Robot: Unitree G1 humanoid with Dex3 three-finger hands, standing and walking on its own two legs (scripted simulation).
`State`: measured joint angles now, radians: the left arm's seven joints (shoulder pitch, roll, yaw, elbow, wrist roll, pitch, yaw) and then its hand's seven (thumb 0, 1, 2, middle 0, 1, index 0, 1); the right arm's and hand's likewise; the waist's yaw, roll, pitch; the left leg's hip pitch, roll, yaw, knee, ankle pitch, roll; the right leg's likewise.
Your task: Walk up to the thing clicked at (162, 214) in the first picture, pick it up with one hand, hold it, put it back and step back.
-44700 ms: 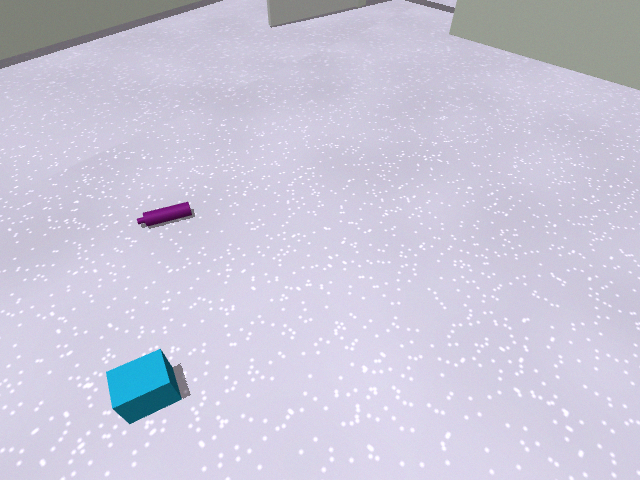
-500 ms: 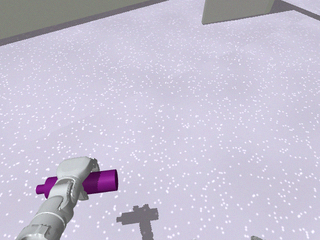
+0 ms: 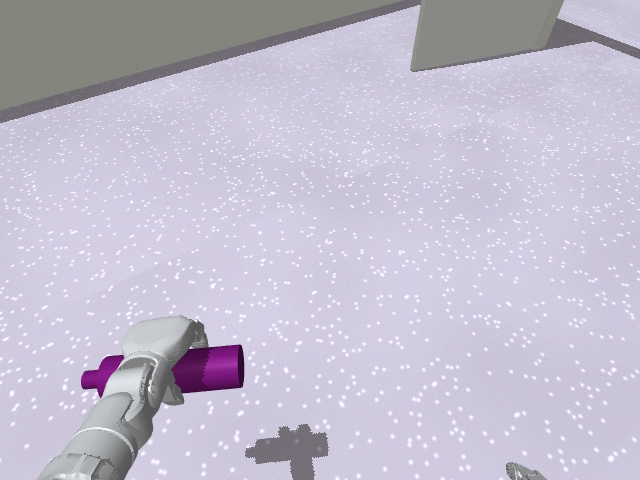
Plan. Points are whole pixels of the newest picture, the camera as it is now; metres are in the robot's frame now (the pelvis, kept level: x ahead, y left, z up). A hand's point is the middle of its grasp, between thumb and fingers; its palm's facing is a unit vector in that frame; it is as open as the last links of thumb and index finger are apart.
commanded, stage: hold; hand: left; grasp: from above
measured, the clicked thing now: (164, 372) +0.31 +0.24 -0.10
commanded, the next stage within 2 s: crouch in 1.42 s
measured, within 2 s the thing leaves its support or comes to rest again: neither
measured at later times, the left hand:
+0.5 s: hand (165, 377) +0.28 +0.22 -0.05, palm faces -0.47 -0.07 -0.88, open 9.0 cm
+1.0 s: hand (160, 380) +0.27 +0.22 -0.04, palm faces -0.47 -0.08 -0.88, open 9.0 cm
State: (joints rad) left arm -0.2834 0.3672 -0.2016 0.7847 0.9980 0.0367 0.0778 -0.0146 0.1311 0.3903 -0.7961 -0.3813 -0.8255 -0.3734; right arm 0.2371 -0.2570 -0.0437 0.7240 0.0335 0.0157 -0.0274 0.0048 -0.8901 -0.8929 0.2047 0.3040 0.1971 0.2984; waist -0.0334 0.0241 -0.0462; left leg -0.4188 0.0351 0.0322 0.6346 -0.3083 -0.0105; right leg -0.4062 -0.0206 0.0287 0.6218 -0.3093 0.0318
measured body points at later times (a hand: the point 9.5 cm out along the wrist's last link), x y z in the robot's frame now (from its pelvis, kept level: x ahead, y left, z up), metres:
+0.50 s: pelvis -0.01 +0.00 +0.01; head +0.01 -0.01 +0.46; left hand +0.30 +0.22 +0.00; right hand +0.11 -0.26 -0.11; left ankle +0.01 +0.12 -0.72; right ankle +0.00 -0.14 -0.72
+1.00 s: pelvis -0.02 +0.00 +0.01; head +0.00 -0.02 +0.46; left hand +0.30 +0.22 +0.01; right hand +0.13 -0.25 -0.10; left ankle +0.01 +0.12 -0.72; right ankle +0.00 -0.14 -0.72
